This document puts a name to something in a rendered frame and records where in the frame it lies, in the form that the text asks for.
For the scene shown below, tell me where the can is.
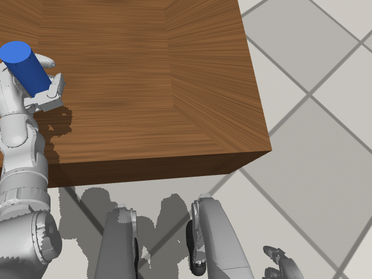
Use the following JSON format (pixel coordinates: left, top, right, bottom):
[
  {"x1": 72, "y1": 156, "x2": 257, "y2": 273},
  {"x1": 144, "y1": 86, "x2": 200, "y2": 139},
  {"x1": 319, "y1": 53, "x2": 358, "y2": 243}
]
[{"x1": 0, "y1": 41, "x2": 52, "y2": 98}]

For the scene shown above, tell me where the right robot foot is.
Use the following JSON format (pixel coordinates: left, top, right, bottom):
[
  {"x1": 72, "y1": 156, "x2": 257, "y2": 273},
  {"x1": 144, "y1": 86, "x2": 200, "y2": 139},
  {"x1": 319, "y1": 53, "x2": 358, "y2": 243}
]
[{"x1": 186, "y1": 220, "x2": 206, "y2": 276}]

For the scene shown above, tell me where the left robot arm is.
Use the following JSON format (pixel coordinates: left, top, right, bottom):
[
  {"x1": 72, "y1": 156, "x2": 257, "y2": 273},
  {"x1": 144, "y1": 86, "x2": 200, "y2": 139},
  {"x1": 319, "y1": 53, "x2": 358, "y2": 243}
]
[{"x1": 0, "y1": 113, "x2": 62, "y2": 279}]

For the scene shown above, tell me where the right robot hand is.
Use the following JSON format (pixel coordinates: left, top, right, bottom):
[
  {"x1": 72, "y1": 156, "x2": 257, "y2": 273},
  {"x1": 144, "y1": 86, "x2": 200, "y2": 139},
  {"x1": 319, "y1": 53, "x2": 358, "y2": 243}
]
[{"x1": 262, "y1": 246, "x2": 304, "y2": 279}]

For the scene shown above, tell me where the left robot hand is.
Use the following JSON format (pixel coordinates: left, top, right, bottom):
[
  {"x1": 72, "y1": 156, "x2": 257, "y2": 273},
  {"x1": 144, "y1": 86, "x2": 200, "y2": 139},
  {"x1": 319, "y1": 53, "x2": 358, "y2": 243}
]
[{"x1": 0, "y1": 53, "x2": 66, "y2": 118}]

